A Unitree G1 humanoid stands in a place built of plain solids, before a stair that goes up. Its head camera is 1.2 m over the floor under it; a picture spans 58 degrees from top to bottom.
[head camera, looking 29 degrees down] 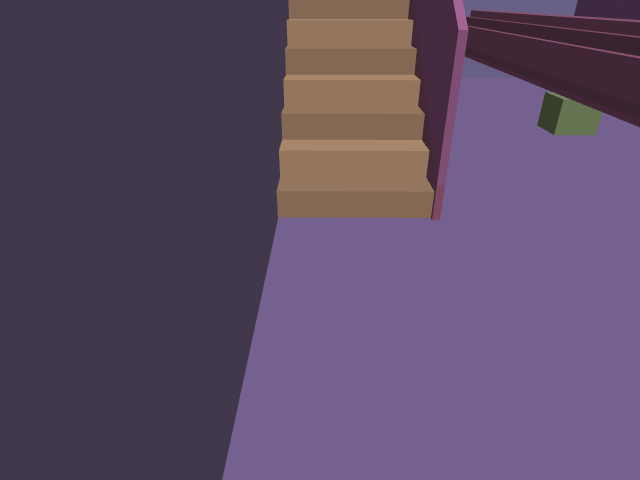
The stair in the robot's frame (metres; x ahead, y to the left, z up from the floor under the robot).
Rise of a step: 0.18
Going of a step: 0.25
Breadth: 0.97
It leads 1 degrees to the right of straight ahead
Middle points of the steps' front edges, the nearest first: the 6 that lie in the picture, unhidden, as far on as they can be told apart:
2.45 -0.22 0.18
2.70 -0.22 0.36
2.95 -0.22 0.53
3.19 -0.22 0.71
3.44 -0.23 0.89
3.69 -0.23 1.07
